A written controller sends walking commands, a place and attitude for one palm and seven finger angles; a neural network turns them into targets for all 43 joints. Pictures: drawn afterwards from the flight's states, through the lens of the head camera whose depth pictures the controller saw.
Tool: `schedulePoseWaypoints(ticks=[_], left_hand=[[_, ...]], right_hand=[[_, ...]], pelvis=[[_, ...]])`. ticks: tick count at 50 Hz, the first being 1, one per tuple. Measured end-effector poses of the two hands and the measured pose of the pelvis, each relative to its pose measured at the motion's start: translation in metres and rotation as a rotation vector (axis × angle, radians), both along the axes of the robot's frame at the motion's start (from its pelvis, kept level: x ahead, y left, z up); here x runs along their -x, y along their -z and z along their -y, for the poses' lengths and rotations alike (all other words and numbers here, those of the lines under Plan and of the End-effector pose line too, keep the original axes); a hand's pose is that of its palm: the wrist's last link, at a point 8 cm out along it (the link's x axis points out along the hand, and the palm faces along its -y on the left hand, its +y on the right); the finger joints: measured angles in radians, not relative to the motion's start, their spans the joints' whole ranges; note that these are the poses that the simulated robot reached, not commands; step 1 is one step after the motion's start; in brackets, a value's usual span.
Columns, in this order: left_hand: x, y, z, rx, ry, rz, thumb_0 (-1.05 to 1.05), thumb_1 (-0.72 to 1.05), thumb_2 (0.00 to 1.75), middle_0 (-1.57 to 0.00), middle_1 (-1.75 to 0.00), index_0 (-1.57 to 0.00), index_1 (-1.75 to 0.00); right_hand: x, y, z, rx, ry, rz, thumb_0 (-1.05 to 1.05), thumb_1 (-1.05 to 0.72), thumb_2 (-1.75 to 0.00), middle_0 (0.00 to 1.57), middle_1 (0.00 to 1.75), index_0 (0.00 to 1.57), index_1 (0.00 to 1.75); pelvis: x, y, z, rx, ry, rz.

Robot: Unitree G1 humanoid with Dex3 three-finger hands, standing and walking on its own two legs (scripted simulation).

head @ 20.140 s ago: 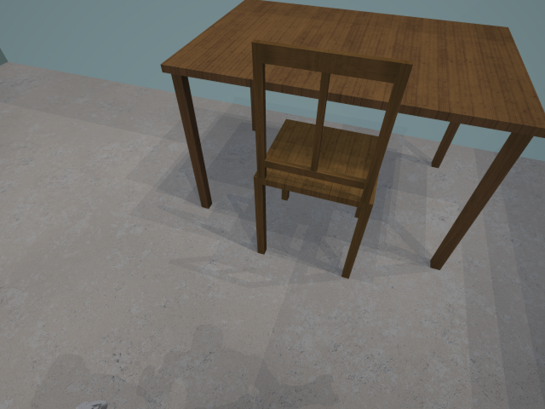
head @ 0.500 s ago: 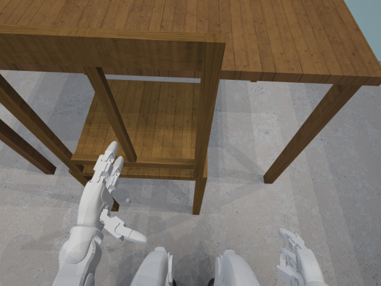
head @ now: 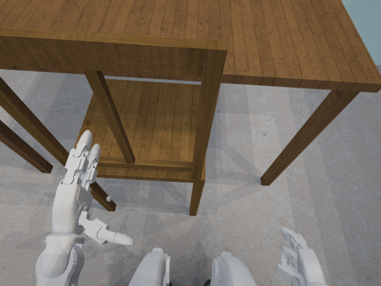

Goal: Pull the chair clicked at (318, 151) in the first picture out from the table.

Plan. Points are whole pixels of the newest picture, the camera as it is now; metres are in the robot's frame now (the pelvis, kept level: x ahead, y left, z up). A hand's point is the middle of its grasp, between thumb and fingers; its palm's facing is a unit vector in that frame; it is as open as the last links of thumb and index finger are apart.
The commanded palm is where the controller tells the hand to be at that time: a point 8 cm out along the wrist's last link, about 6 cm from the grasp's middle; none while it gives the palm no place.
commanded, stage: aim the fingers beside a spindle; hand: left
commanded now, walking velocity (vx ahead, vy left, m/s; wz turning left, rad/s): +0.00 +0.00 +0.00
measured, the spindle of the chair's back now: (116, 127) +0.42 +0.18 +0.05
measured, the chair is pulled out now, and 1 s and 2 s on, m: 0.00 0.00 0.00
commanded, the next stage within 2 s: push the fingers through the gap in 1.42 s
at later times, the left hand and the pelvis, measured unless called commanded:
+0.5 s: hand (115, 206) +0.27 +0.17 -0.01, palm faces -0.02 -1.00 +0.03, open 17.0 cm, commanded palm +0.25 +0.21 +0.02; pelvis +0.00 +0.00 +0.00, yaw +0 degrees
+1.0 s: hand (125, 202) +0.26 +0.13 +0.06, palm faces -0.05 -1.00 -0.02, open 16.9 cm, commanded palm +0.26 +0.21 +0.03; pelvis +0.00 +0.00 +0.00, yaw +0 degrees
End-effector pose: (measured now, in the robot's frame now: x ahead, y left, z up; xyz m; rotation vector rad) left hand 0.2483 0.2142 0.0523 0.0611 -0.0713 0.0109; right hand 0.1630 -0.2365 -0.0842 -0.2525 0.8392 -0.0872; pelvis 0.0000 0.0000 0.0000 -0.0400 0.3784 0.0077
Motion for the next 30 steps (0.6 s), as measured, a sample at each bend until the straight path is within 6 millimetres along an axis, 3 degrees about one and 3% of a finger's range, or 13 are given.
schedulePoseWaypoints(ticks=[2, 5, 8, 10, 12, 14, 16, 18, 20, 22, 26, 28, 30], left_hand=[[-0.004, -0.008, -0.012, -0.031, -0.035, 0.032, -0.01, -0.50, 0.30, -0.07, -0.09, -0.06, -0.08], [-0.008, 0.016, -0.019, -0.002, -0.031, -0.078, -0.01, -0.50, 0.31, -0.06, -0.08, -0.06, -0.08], [-0.002, 0.056, -0.002, 0.079, 0.037, -0.260, 0.00, -0.50, 0.31, -0.06, -0.08, -0.05, -0.08], [0.004, 0.069, 0.014, 0.109, 0.088, -0.312, -0.01, -0.50, 0.31, -0.06, -0.08, -0.05, -0.08], [0.008, 0.059, 0.024, 0.109, 0.111, -0.263, -0.01, -0.50, 0.31, -0.06, -0.08, -0.05, -0.08], [0.007, 0.033, 0.024, 0.082, 0.092, -0.144, -0.01, -0.50, 0.31, -0.06, -0.08, -0.05, -0.08], [0.004, 0.003, 0.011, 0.026, 0.041, -0.014, -0.01, -0.50, 0.31, -0.07, -0.09, -0.06, -0.08], [-0.003, -0.014, -0.006, -0.029, -0.018, 0.065, -0.01, -0.50, 0.31, -0.07, -0.09, -0.06, -0.08], [-0.010, -0.008, -0.021, -0.047, -0.056, 0.040, -0.01, -0.50, 0.30, -0.07, -0.09, -0.06, -0.08], [-0.014, 0.017, -0.026, -0.009, -0.052, -0.080, -0.01, -0.50, 0.31, -0.06, -0.08, -0.06, -0.08], [0.000, 0.068, 0.006, 0.106, 0.069, -0.327, -0.01, -0.50, 0.31, -0.05, -0.08, -0.05, -0.08], [0.009, 0.065, 0.026, 0.128, 0.127, -0.321, -0.01, -0.50, 0.31, -0.05, -0.08, -0.05, -0.08], [0.013, 0.041, 0.035, 0.115, 0.137, -0.224, -0.01, -0.50, 0.31, -0.06, -0.08, -0.05, -0.08]], right_hand=[[0.000, 0.003, -0.003, -0.017, -0.016, -0.007, 0.01, -0.90, -0.89, 0.20, 0.30, 0.20, 0.30], [-0.001, 0.008, -0.005, -0.040, -0.021, -0.013, 0.01, -0.90, -0.89, 0.20, 0.30, 0.20, 0.30], [0.000, 0.008, -0.004, -0.037, -0.008, -0.008, 0.01, -0.90, -0.89, 0.20, 0.30, 0.20, 0.30], [0.001, 0.006, -0.002, -0.017, 0.005, 0.000, 0.01, -0.90, -0.89, 0.21, 0.30, 0.20, 0.30], [0.003, 0.003, 0.000, 0.003, 0.017, 0.008, 0.01, -0.90, -0.89, 0.21, 0.30, 0.20, 0.30], [0.005, 0.000, 0.000, 0.011, 0.022, 0.008, 0.01, -0.90, -0.89, 0.20, 0.30, 0.20, 0.30], [0.007, 0.000, -0.001, 0.006, 0.014, -0.003, 0.01, -0.90, -0.89, 0.20, 0.30, 0.20, 0.30], [0.008, 0.003, -0.003, -0.008, -0.004, -0.018, 0.01, -0.90, -0.89, 0.20, 0.30, 0.20, 0.30], [0.008, 0.008, -0.005, -0.025, -0.016, -0.031, 0.01, -0.90, -0.89, 0.20, 0.30, 0.20, 0.30], [0.008, 0.011, -0.005, -0.041, -0.015, -0.037, 0.01, -0.90, -0.89, 0.20, 0.30, 0.20, 0.30], [0.007, 0.008, -0.003, -0.031, 0.012, -0.016, 0.01, -0.90, -0.89, 0.21, 0.30, 0.20, 0.30], [0.007, 0.003, -0.001, -0.010, 0.028, 0.003, 0.01, -0.90, -0.89, 0.21, 0.30, 0.20, 0.30], [0.007, -0.002, -0.001, 0.004, 0.036, 0.014, 0.01, -0.90, -0.89, 0.20, 0.30, 0.20, 0.30]], pelvis=[[0.000, 0.000, 0.000, 0.002, -0.005, -0.001], [0.002, 0.001, -0.001, 0.002, -0.008, -0.004], [0.003, 0.004, -0.002, 0.003, -0.007, -0.009], [0.003, 0.005, -0.002, 0.004, -0.003, -0.012], [0.003, 0.005, -0.002, 0.002, 0.004, -0.011], [0.002, 0.003, -0.001, 0.000, 0.006, -0.006], [0.001, 0.000, -0.001, -0.001, 0.003, 0.000], [0.002, 0.000, -0.001, 0.001, -0.003, 0.001], [0.003, 0.001, -0.001, 0.002, -0.006, -0.002], [0.004, 0.002, -0.002, 0.003, -0.008, -0.002], [0.004, 0.003, -0.004, 0.005, -0.007, -0.009], [0.003, 0.003, -0.005, 0.004, 0.001, -0.009], [0.001, 0.000, -0.004, 0.000, 0.008, -0.004]])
